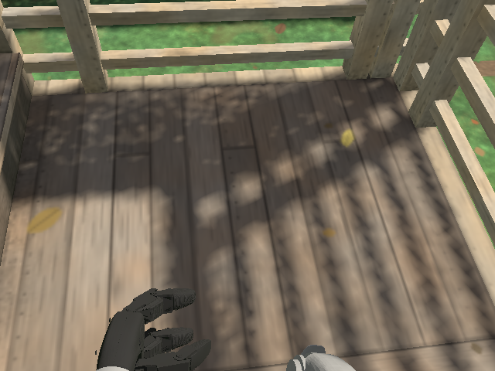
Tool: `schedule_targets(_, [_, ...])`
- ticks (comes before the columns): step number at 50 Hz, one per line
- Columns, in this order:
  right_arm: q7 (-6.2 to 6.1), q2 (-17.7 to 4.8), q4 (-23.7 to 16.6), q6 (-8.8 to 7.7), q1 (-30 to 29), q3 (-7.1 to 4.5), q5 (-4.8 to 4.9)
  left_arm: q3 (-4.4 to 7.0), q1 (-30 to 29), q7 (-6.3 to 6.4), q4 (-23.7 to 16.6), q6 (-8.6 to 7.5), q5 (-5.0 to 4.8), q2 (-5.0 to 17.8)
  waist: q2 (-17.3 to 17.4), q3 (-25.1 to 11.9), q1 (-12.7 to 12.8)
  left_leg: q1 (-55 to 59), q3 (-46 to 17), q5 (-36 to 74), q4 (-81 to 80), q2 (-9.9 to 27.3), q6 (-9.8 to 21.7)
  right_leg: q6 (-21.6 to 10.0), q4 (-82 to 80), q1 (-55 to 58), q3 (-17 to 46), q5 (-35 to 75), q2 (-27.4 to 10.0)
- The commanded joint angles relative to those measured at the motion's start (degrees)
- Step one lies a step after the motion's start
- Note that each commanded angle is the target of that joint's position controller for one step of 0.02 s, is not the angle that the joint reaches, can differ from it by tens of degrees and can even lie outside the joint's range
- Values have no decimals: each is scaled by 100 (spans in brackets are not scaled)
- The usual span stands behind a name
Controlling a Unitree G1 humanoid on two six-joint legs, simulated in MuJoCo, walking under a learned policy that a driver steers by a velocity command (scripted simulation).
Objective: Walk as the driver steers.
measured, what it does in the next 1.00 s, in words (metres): climbs, turning left: left foot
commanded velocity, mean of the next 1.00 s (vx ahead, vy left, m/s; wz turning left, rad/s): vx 0.03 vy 0.00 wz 0.38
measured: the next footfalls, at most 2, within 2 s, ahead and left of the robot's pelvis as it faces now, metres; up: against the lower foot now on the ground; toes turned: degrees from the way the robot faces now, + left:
left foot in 0.62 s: +0.18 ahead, +0.15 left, +0.17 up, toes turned +20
right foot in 1.12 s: +0.28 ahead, -0.04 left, +0.17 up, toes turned +36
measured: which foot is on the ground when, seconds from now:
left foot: down 0.00-0.00, up 0.02-0.60, down 0.62-1.00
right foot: down 0.00-0.62, up 0.64-1.00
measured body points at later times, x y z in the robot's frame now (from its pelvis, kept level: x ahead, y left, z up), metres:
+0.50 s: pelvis +0.12 +0.01 +0.15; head +0.14 +0.00 +0.60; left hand +0.18 +0.27 +0.05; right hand +0.29 -0.20 +0.02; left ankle +0.16 +0.16 -0.53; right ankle +0.16 -0.06 -0.59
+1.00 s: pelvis +0.16 +0.04 +0.15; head +0.17 +0.06 +0.60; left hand +0.22 +0.35 +0.05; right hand +0.38 -0.15 +0.06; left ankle +0.15 +0.14 -0.59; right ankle +0.25 -0.08 -0.53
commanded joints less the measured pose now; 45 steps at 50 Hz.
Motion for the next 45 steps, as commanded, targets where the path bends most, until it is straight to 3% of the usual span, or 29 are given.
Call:
schedule_targets(1, [299, -1138, -1285, -169, -387, -225, 156, 604, 1901, 72, 100, -173, 85, 1524, -172, -2516, 1169, -2924, -625, 2695, 5266, -605, 97, -1044, -3460, 4949, 4087, -12, -1134])
schedule_targets(2, [392, -949, -1409, -159, -580, -244, -57, 705, 1388, 98, -90, -40, 81, 1693, -581, -3200, 955, -3051, -2093, -193, 7512, -1238, 4, -1235, -4958, 4539, 5869, 10, -1705])
schedule_targets(3, [320, -346, -1539, -87, -476, -145, -12, 629, 1028, 97, 45, -51, 115, 1473, -259, -2799, 557, -3414, -2961, -20, 8066, -1124, 82, -1049, -5125, 3963, 5303, -92, -2000])
schedule_targets(4, [187, -336, -1600, 31, -547, -130, -55, 546, 946, 91, 284, -110, 99, 1138, 111, -1997, 401, -3569, -2655, 246, 7880, -904, 139, -781, -4894, 3246, 4633, -641, -1896])
schedule_targets(5, [54, -305, -1751, 109, -634, -149, -233, 428, 852, 102, 459, -224, 57, 793, 3, -1101, 240, -3881, -2562, 222, 8101, -846, 235, -614, -4510, 2515, 4183, -567, -1672])
schedule_targets(6, [-85, -224, -1851, 154, -762, -143, -282, 362, 881, 110, 612, -365, 11, 626, -61, -677, 108, -4043, -2629, -80, 8165, -850, 345, -511, -4466, 2198, 3834, 75, -1589])
schedule_targets(7, [-160, -199, -1732, 227, -457, -127, -278, 355, 883, 70, 721, -512, 17, 611, 23, -608, -18, -3992, -2745, -130, 8136, -955, 427, -436, -4444, 2079, 3303, 524, -1513])
schedule_targets(9, [-173, -180, -1746, 273, -238, -119, -330, 427, 1264, -10, 999, -787, 80, 868, -47, -567, -227, -4230, -2854, -277, 7746, -1006, 436, -278, -4592, 2364, 2653, 2142, -1546])
schedule_targets(11, [-153, -371, -1691, 323, -372, -188, -247, 490, 1544, -34, 1112, -905, 72, 1041, -17, -724, -163, -4514, -2868, -329, 7405, -1058, 349, -205, -4716, 2955, 2206, 2921, -1580])
schedule_targets(12, [-113, -417, -1657, 365, -420, -187, -189, 439, 1550, 41, 1010, -884, 111, 987, -72, -844, -119, -4437, -2723, -407, 6593, -1020, 216, -225, -4927, 3376, 1919, 3405, -1614])
schedule_targets(14, [-52, -390, -1666, 445, -808, -163, -151, 420, 1723, 163, 1010, -848, 107, 1027, -205, -962, 43, -4357, -2513, -282, 5795, -944, 79, -315, -5219, 3811, 1458, 3313, -1502])
schedule_targets(15, [-30, -516, -1523, 459, -831, -217, -117, 385, 1640, 209, 849, -853, 89, 960, -229, -1162, 125, -4276, -2360, -147, 5498, -901, 87, -279, -5293, 4181, 1277, 3740, -1556])
schedule_targets(17, [-1, -464, -1524, 499, -1129, -210, -126, 418, 1784, 251, 772, -859, 89, 1090, -540, -1089, 260, -4200, -2142, 86, 5056, -777, 69, -272, -5468, 4318, 1016, 3513, -1633])
schedule_targets(22, [152, -539, -1674, 623, -1752, -235, -234, 505, 1984, 273, 499, -723, 128, 1310, -820, -746, 528, -3926, -1747, -119, 3767, -640, 51, -238, -5804, 4398, 804, 1242, -1773])
schedule_targets(28, [280, -666, -1937, 597, -1868, -261, -179, 580, 2020, 255, 452, -511, 147, 1606, -848, -656, 634, -3093, -1236, -1193, 2309, -782, 283, -176, -5315, 4546, 676, 899, -1975])
schedule_targets(30, [294, -666, -1880, 486, -1330, -261, -227, 608, 2067, 292, 616, -461, 109, 1646, -504, -658, 307, -2179, -1244, -246, 1085, -845, 425, 181, -4737, 4295, 385, 1504, -1872])
schedule_targets(31, [287, -829, -1814, 397, -968, -296, -276, 611, 2314, 262, 733, -425, 131, 1592, 15, -821, 209, -1493, -1725, 174, 531, -723, 455, 488, -4121, 3955, 88, 1414, -1625])
schedule_targets(32, [256, -1303, -1893, 297, -642, -387, -326, 527, 2321, 203, 575, -376, 161, 1230, 1118, -897, 171, -906, -3405, 1119, 59, 480, 614, 819, -2848, 3015, -204, 7, -1180])
schedule_targets(33, [122, -1887, -1947, 342, -577, -581, -180, 485, 1684, 239, 140, -350, 19, 1206, 2437, -604, -63, -784, -4907, 1966, -55, 1100, 1548, 1133, -2139, 1662, 455, -1347, -215])
schedule_targets(34, [62, -1529, -1975, 395, -373, -527, -128, 534, 1426, 244, 188, -313, 79, 1462, 1577, -742, -185, -605, -4629, 1572, -90, 1033, 1762, 1231, -1318, 1495, 1034, -1212, -340])
schedule_targets(36, [-45, -1331, -2228, 494, -1021, -409, -198, 541, 1233, 199, 280, -373, 75, 1430, 1051, -788, 52, -895, -4080, 812, -106, 603, 1612, 1251, -881, 1419, 1337, -378, -393])
schedule_targets(38, [-70, -1200, -2408, 464, -1403, -339, -158, 557, 1191, 170, 334, -364, 151, 1450, 731, -905, 213, -1101, -3702, 1333, -25, 246, 1465, 1263, -825, 1648, 1364, 225, -334])
schedule_targets(40, [-38, -1180, -2428, 401, -1320, -338, -132, 554, 1326, 137, 389, -274, 147, 1486, 508, -1160, 226, -914, -3715, 1890, 89, 219, 1513, 1304, -563, 1561, 1331, 400, -254])
schedule_targets(41, [-10, -1193, -2430, 348, -1231, -326, -136, 534, 1260, 183, 365, -229, 95, 1399, 463, -1155, 234, -904, -3717, 1868, 87, 169, 1511, 1318, -713, 1531, 1406, 480, -290])
schedule_targets(45, [-15, -1280, -2326, 388, -929, -356, -187, 439, 1032, 169, 241, -139, 151, 1287, 652, -1128, 65, -1086, -3938, 1405, 95, 83, 1626, 1255, -1153, 1600, 1363, 460, -177])
Velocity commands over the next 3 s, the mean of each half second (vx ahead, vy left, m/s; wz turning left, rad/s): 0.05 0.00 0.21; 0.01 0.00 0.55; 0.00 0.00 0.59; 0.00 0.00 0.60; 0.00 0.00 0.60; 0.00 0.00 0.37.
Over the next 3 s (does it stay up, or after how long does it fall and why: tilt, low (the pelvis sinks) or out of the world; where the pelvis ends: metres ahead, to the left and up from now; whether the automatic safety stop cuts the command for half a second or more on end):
stays up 0.22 -0.01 0.15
